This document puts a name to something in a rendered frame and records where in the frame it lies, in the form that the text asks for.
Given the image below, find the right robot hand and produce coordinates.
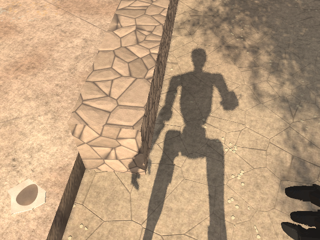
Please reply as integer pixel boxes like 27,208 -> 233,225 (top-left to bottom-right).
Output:
281,184 -> 320,240

